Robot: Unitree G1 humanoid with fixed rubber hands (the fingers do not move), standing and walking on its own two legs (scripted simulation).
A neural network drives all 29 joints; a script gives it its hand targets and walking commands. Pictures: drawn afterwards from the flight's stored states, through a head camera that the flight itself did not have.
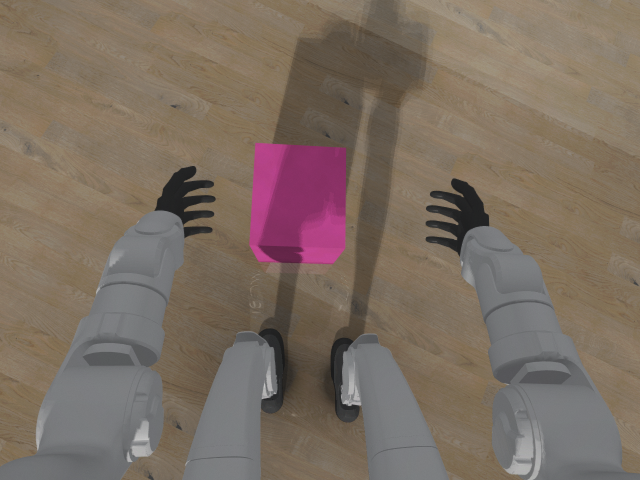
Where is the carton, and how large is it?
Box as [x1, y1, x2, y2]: [249, 143, 345, 263]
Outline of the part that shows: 255,143 249,244 258,261 332,263 344,248 345,148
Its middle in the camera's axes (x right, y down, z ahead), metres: -0.06 -0.07 +0.96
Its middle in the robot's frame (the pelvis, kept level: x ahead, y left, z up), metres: +0.55 +0.01 -0.55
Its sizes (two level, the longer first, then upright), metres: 0.231 0.203 0.247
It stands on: the floor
